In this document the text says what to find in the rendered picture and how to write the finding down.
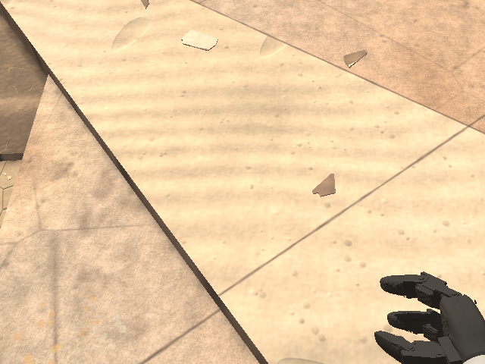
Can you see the right robot hand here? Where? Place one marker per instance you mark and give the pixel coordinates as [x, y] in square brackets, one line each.
[456, 335]

